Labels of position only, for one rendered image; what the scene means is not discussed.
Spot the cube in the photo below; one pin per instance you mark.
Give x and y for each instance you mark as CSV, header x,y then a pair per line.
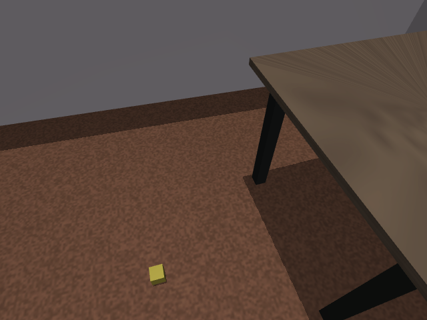
x,y
157,274

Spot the table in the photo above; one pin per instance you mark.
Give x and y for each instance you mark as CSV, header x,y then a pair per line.
x,y
362,108

